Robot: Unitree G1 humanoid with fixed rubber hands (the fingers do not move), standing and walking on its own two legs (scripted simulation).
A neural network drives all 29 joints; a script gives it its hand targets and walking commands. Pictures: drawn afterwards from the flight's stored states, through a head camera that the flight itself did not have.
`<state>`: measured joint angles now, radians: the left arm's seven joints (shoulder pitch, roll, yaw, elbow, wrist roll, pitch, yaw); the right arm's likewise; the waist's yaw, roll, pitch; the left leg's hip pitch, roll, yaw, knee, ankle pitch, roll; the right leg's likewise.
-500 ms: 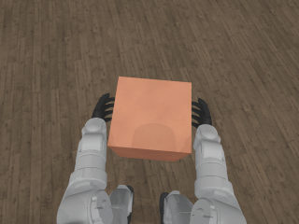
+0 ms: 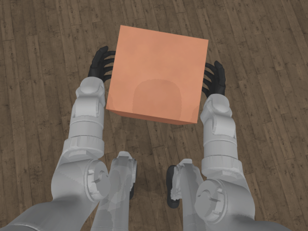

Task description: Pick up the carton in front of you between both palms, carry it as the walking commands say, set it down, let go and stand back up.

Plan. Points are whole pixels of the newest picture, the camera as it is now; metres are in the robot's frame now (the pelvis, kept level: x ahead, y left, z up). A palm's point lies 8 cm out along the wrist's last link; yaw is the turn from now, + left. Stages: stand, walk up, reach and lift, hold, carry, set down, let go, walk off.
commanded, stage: set down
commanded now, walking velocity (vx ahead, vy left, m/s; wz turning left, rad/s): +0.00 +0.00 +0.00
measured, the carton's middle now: (155, 85) +0.47 +0.04 -0.15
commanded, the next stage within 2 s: none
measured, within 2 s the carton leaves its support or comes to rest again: rests again in 1.30 s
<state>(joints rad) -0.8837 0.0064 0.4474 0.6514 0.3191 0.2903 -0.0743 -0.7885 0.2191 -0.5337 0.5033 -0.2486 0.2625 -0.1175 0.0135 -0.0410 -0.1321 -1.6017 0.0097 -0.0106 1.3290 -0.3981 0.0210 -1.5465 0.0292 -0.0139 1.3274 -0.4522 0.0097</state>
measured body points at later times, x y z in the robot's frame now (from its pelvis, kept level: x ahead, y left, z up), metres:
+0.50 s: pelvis -0.02 +0.00 -0.12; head +0.30 +0.06 +0.19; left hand +0.51 +0.21 -0.24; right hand +0.50 -0.09 -0.23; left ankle +0.09 +0.11 -0.58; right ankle +0.07 -0.13 -0.58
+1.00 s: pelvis -0.03 +0.00 -0.21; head +0.35 +0.06 +0.01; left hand +0.56 +0.21 -0.39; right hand +0.53 -0.09 -0.39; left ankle +0.09 +0.11 -0.58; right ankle +0.07 -0.13 -0.58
